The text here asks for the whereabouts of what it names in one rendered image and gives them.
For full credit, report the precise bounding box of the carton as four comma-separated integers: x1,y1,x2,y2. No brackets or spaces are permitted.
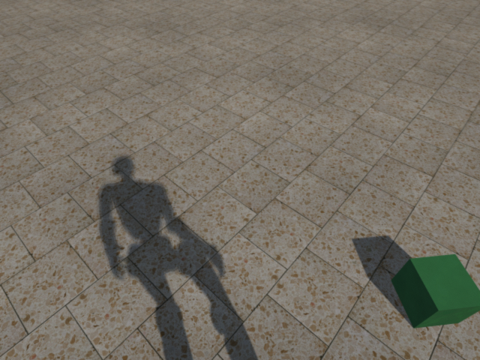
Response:
391,254,480,329

